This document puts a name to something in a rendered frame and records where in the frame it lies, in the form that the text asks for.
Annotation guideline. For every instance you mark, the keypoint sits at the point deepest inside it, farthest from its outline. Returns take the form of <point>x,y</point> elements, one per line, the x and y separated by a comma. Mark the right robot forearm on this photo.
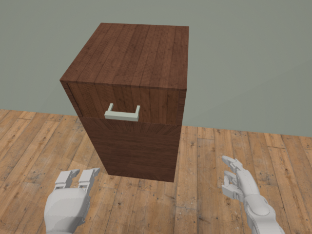
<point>261,217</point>

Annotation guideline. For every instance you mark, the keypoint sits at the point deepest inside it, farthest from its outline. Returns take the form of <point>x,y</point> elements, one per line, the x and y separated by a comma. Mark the cabinet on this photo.
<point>136,56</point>

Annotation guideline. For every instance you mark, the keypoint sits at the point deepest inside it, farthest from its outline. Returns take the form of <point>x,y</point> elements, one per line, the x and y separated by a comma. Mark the handle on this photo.
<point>109,114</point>

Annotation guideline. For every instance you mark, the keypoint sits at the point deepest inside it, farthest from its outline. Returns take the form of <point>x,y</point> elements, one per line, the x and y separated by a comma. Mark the drawer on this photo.
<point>156,106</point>

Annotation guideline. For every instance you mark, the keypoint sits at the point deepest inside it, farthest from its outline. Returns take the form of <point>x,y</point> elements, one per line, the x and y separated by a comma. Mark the robot left hand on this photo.
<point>66,208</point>

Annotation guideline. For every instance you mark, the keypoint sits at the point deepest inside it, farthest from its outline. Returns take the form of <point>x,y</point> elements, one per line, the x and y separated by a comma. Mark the robot right hand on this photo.
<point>243,183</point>

